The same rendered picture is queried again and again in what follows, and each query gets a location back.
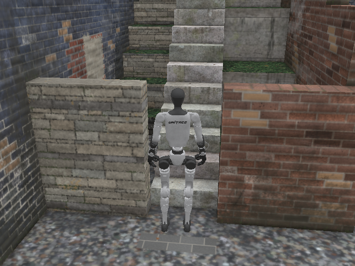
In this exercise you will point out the robot right hand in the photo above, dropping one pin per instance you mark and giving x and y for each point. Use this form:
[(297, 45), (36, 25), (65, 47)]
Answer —
[(198, 157)]

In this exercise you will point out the robot right thigh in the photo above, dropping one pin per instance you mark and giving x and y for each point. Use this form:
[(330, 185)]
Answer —
[(190, 166)]

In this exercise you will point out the robot right upper arm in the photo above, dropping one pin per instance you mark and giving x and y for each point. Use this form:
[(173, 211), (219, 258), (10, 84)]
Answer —
[(197, 126)]

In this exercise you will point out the robot left upper arm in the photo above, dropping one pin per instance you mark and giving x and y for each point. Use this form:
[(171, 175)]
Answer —
[(160, 117)]

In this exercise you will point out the robot left hand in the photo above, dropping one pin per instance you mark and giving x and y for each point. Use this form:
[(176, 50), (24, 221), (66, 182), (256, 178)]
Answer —
[(154, 158)]

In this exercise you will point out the left robot shin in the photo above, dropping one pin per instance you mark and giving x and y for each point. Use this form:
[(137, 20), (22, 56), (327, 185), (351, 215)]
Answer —
[(164, 204)]

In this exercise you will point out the robot right forearm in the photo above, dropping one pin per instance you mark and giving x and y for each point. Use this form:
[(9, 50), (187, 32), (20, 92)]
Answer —
[(201, 147)]

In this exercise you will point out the robot left forearm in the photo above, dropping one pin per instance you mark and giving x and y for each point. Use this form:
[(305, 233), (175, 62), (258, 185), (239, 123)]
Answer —
[(152, 147)]

